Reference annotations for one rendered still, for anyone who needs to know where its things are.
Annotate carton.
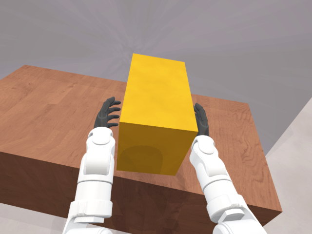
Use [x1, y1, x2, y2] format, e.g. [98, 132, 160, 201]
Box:
[117, 53, 198, 176]

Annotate robot left forearm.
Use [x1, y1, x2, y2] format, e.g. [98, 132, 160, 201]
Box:
[62, 127, 115, 234]

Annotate robot right upper arm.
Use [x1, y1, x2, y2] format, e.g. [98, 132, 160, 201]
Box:
[213, 219, 266, 234]

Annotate pedestal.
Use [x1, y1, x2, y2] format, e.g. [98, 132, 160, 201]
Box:
[0, 65, 283, 234]

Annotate left robot hand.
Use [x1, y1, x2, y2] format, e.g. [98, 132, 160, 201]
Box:
[94, 97, 121, 128]

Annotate robot right forearm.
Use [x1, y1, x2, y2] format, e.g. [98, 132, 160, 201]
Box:
[190, 135, 267, 234]

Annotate right robot hand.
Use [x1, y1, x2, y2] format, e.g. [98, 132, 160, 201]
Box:
[193, 103, 209, 136]

